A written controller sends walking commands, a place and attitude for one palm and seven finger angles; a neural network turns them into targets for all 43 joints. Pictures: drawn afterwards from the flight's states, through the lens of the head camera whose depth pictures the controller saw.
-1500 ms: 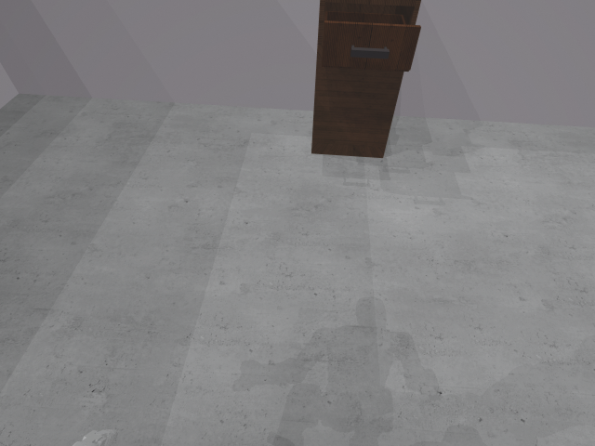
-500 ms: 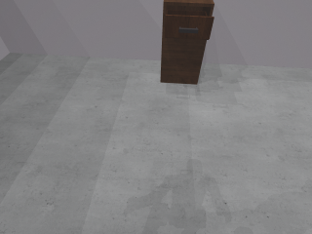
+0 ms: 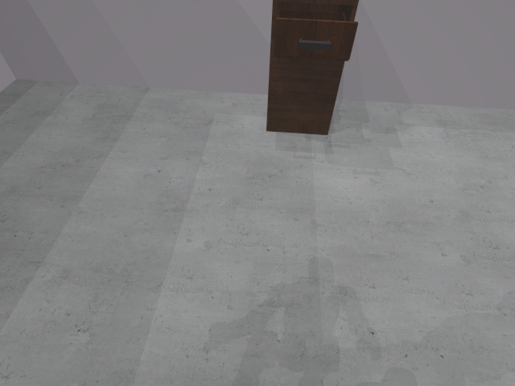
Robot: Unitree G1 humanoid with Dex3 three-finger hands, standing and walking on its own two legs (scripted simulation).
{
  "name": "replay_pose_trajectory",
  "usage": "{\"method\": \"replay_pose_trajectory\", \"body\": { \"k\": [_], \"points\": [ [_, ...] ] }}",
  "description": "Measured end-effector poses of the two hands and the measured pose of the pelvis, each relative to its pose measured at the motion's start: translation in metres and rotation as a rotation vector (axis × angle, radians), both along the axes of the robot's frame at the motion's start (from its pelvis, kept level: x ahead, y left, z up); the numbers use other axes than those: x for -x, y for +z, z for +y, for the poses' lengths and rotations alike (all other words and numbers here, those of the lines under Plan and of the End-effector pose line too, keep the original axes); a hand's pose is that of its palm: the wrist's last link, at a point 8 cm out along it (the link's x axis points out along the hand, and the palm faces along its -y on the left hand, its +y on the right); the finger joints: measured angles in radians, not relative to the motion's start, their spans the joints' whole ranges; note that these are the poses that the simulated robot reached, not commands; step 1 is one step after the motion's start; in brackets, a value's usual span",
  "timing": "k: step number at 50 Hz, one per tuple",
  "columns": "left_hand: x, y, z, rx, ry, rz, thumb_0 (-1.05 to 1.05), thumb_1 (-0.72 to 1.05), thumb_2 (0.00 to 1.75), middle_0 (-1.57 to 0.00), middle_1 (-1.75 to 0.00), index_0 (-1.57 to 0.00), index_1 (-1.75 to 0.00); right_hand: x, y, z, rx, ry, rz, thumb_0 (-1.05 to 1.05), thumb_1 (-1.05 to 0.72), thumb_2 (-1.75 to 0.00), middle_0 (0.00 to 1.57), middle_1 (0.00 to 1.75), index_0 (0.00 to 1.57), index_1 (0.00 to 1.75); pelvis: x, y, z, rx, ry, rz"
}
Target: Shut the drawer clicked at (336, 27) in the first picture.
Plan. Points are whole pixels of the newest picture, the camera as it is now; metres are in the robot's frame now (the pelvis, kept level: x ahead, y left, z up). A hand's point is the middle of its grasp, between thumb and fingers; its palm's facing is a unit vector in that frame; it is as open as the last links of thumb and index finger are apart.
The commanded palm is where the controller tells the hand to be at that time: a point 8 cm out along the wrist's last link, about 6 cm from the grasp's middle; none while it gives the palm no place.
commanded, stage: look at it before walking up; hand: left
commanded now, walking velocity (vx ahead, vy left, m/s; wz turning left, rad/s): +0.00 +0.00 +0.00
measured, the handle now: (314, 42) +1.48 -0.16 -0.10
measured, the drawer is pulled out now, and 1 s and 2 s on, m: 0.21 0.21 0.21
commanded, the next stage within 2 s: walk to a spot facing it in 0.04 s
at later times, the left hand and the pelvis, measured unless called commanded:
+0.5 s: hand out of the picture +0.09 +0.17 -0.19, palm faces -0.12 -0.97 -0.22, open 7.4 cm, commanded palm none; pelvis +0.06 -0.03 -0.03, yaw -9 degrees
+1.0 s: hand (178, 332) +0.26 +0.18 -0.21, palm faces -0.26 -0.95 -0.17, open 7.4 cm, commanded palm none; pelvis +0.25 -0.01 -0.03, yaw -22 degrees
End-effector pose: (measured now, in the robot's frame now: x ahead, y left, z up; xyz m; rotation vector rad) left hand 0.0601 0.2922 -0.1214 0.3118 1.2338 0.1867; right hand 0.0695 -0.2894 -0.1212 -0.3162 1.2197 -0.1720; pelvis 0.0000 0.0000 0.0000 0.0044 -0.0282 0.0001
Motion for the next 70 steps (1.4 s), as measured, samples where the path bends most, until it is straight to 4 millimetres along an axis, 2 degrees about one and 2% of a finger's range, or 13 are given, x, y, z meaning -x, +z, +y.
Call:
{"method": "replay_pose_trajectory", "body": {
  "k": [13, 20, 25, 27, 31, 36, 40, 46, 49, 54, 59, 65, 70],
  "points": [
    [-0.006, -0.005, -0.006, 0.011, 0.001, 0.011, 0.01, 0.91, 0.90, -0.20, -0.30, -0.20, -0.30, -0.010, -0.004, 0.008, -0.015, -0.013, -0.020, 0.01, -0.90, -0.90, 0.20, 0.30, 0.20, 0.30, -0.011, -0.003, 0.001, 0.001, -0.029, 0.004],
    [-0.004, -0.022, -0.037, 0.079, -0.030, 0.113, 0.01, 0.91, 0.90, -0.20, -0.30, -0.20, -0.30, 0.014, -0.024, 0.021, -0.085, -0.130, -0.002, 0.01, -0.90, -0.90, 0.20, 0.30, 0.20, 0.30, -0.035, -0.012, -0.008, -0.014, -0.120, 0.016],
    [-0.030, -0.033, -0.071, 0.104, -0.070, 0.106, 0.01, 0.91, 0.90, -0.20, -0.30, -0.20, -0.30, 0.042, -0.047, 0.014, -0.122, -0.219, 0.093, 0.01, -0.90, -0.90, 0.20, 0.30, 0.20, 0.30, -0.057, -0.026, -0.028, -0.005, -0.161, 0.009],
    [-0.036, -0.034, -0.082, 0.109, -0.051, 0.081, 0.01, 0.91, 0.90, -0.20, -0.30, -0.20, -0.30, 0.044, -0.049, 0.010, -0.128, -0.228, 0.145, 0.01, -0.90, -0.90, 0.20, 0.30, 0.20, 0.30, -0.067, -0.026, -0.034, 0.004, -0.161, 0.007],
    [-0.038, -0.026, -0.100, 0.127, -0.048, 0.129, 0.01, 0.91, 0.90, -0.20, -0.30, -0.20, -0.30, 0.013, -0.036, 0.004, -0.130, -0.244, 0.124, 0.01, -0.91, -0.90, 0.20, 0.30, 0.20, 0.30, -0.089, -0.014, -0.040, 0.003, -0.192, 0.016],
    [-0.047, -0.019, -0.110, 0.152, -0.080, 0.235, 0.01, 0.91, 0.90, -0.20, -0.30, -0.20, -0.30, -0.056, -0.018, 0.001, -0.134, -0.275, -0.022, 0.01, -0.91, -0.90, 0.19, 0.30, 0.19, 0.30, -0.122, -0.004, -0.040, -0.002, -0.243, 0.035],
    [-0.072, -0.021, -0.105, 0.155, -0.089, 0.273, 0.01, 0.91, 0.90, -0.20, -0.30, -0.20, -0.30, -0.117, -0.011, 0.006, -0.135, -0.269, -0.112, 0.01, -0.91, -0.90, 0.19, 0.30, 0.19, 0.30, -0.155, -0.004, -0.034, 0.006, -0.275, 0.039],
    [-0.139, -0.043, -0.078, 0.148, -0.099, 0.291, 0.01, 0.91, 0.90, -0.20, -0.30, -0.20, -0.30, -0.211, -0.011, 0.020, -0.108, -0.242, -0.216, 0.01, -0.91, -0.90, 0.19, 0.30, 0.19, 0.30, -0.220, -0.021, -0.018, 0.024, -0.320, 0.032],
    [-0.190, -0.057, -0.063, 0.137, -0.146, 0.287, 0.01, 0.91, 0.90, -0.20, -0.30, -0.20, -0.30, -0.230, -0.014, 0.027, -0.078, -0.277, -0.256, 0.01, -0.90, -0.90, 0.20, 0.30, 0.20, 0.30, -0.247, -0.030, -0.010, 0.025, -0.364, 0.016],
    [-0.306, -0.045, -0.065, 0.128, -0.264, 0.154, 0.01, 0.91, 0.90, -0.20, -0.30, -0.20, -0.30, -0.208, -0.010, 0.045, -0.082, -0.416, -0.165, 0.00, -0.91, -0.90, 0.20, 0.30, 0.20, 0.30, -0.285, -0.015, -0.008, 0.015, -0.419, 0.009],
    [-0.410, -0.025, -0.094, 0.144, -0.365, 0.015, 0.01, 0.92, 0.90, -0.19, -0.30, -0.19, -0.30, -0.171, -0.005, 0.047, -0.059, -0.547, -0.038, -0.01, -0.95, -0.90, 0.20, 0.30, 0.20, 0.30, -0.323, -0.004, -0.012, 0.004, -0.463, 0.022],
    [-0.500, -0.014, -0.153, 0.172, -0.490, -0.045, 0.01, 0.92, 0.90, -0.19, -0.30, -0.19, -0.30, -0.137, -0.009, 0.069, -0.117, -0.672, 0.135, 0.00, -0.93, -0.90, 0.19, 0.30, 0.19, 0.30, -0.365, -0.001, -0.032, -0.002, -0.506, 0.022],
    [-0.561, -0.016, -0.223, 0.194, -0.602, -0.056, 0.01, 0.91, 0.90, -0.19, -0.30, -0.19, -0.30, -0.125, -0.014, 0.091, -0.205, -0.776, 0.261, 0.01, -0.91, -0.90, 0.19, 0.30, 0.19, 0.30, -0.399, -0.006, -0.063, -0.005, -0.547, 0.024]
  ]
}}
